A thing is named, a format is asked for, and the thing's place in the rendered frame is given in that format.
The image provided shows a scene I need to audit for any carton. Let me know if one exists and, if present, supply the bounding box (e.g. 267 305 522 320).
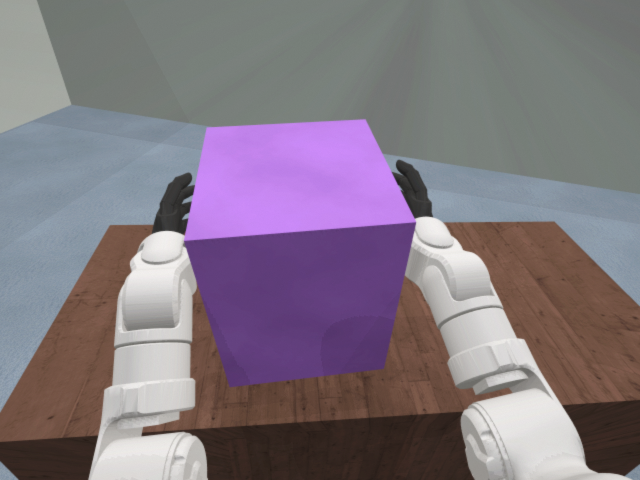
184 119 416 387

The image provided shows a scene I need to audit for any robot right upper arm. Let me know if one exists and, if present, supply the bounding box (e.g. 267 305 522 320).
461 388 632 480

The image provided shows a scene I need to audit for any robot right hand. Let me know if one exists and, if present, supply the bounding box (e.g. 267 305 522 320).
392 160 433 219

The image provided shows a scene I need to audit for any robot right forearm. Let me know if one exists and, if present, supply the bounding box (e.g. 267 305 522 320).
405 217 586 464

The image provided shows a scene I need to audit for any robot left upper arm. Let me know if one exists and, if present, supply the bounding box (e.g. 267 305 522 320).
91 432 208 480

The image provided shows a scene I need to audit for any robot left hand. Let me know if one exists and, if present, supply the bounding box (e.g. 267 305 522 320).
152 173 195 234

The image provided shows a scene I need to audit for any pedestal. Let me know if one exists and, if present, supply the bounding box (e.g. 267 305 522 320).
0 222 640 480

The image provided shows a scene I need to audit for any robot left forearm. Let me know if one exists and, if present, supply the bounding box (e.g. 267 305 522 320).
88 231 197 480

